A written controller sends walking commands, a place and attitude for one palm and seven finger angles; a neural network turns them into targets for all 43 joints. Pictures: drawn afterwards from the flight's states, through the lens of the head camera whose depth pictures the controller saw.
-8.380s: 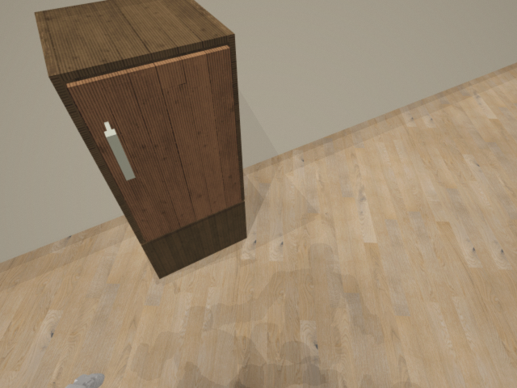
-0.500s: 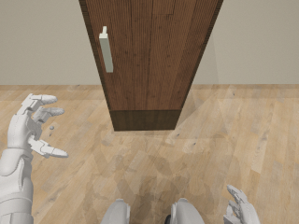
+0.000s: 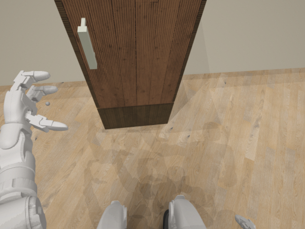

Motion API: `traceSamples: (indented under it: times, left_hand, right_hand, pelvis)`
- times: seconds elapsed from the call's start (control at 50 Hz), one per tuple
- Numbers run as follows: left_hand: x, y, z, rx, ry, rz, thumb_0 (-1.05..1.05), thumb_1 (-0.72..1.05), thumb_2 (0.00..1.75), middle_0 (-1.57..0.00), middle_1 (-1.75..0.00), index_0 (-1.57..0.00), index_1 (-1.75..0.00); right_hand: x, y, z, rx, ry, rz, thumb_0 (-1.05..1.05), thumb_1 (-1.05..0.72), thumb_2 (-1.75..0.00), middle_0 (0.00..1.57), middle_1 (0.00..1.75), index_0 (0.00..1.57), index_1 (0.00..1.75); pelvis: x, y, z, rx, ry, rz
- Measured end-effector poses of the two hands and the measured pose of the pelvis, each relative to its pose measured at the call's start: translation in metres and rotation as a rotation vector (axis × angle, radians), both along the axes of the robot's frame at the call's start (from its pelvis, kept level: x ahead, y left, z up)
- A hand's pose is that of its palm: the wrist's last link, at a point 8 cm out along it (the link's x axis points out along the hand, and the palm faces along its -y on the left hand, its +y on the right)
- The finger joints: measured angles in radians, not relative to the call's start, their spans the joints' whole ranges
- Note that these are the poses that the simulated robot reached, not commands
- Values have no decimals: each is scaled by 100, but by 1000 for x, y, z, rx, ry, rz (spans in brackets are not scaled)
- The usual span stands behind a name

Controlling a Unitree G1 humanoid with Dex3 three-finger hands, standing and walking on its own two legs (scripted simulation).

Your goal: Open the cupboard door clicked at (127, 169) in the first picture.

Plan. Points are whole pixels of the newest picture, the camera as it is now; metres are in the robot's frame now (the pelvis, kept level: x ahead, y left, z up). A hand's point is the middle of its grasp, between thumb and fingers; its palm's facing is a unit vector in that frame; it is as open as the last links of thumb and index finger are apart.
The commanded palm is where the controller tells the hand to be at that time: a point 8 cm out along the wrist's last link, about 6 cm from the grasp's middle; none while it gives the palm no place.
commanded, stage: move the hooked fingers beside the handle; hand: left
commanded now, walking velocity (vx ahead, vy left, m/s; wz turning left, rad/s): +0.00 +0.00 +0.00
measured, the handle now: (88, 44) +0.62 +0.20 +0.05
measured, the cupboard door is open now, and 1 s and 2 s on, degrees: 0 0 0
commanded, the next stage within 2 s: slide the fingers in behind the handle in 1.66 s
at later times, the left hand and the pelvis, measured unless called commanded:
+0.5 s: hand (58, 76) +0.50 +0.26 +0.04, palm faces +0.11 -0.99 -0.02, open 14.0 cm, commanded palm +0.48 +0.29 +0.04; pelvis +0.00 +0.01 -0.01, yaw -1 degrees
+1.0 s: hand (69, 57) +0.58 +0.25 +0.04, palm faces +0.10 -0.99 -0.03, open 14.0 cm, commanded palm +0.55 +0.28 +0.04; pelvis +0.00 +0.01 -0.03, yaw -3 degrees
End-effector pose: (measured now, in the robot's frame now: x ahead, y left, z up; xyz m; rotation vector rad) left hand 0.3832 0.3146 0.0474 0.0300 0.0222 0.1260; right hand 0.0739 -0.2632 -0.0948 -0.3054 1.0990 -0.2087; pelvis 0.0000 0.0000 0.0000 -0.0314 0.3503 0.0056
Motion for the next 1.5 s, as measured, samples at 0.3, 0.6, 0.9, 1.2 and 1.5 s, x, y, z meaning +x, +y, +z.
traceSamples:
  times: [0.3, 0.6, 0.9, 1.2, 1.5]
  left_hand:
    - [59, -6, -3, -8, 1, -14, -2, -50, 30, -30, -120, -30, -120]
    - [105, -11, -1, -11, -2, -25, -2, -50, 30, -30, -120, -30, -120]
    - [158, -17, -1, -9, 7, -17, -2, -50, 30, -30, -120, -30, -120]
    - [156, -5, -14, -13, 20, -2, -2, -50, 31, -30, -120, -30, -120]
    - [148, -10, -8, -21, 16, -29, -2, -50, 30, -30, -120, -30, -120]
  right_hand:
    - [-30, 0, -8, -19, 118, -37, 0, -91, -90, 20, 30, 21, 30]
    - [-73, 8, -11, -24, 272, -86, 0, -91, -90, 20, 30, 21, 30]
    - [-106, 17, -10, -31, 380, -136, 0, -91, -90, 20, 30, 21, 30]
    - [-110, 28, -5, 6, 434, -166, 0, -91, -90, 20, 30, 21, 30]
    - [-76, 21, -3, -21, 353, -114, 0, -91, -90, 20, 30, 21, 30]
  pelvis:
    - [-4, 4, -9, -11, 54, -5]
    - [-5, 10, -15, -28, 103, -4]
    - [-6, 13, -25, -45, 167, -11]
    - [3, 16, -21, -51, 175, -25]
    - [7, 18, -17, -57, 153, -9]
